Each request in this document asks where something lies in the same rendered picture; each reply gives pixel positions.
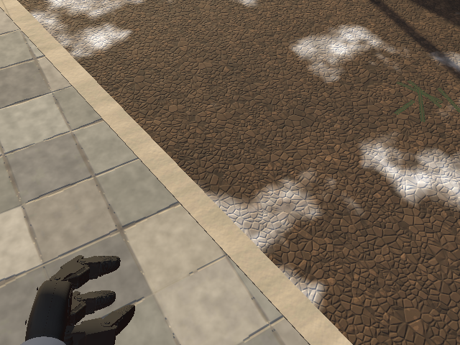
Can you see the left robot hand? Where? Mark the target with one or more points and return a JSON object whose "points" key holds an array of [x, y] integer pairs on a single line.
{"points": [[56, 309]]}

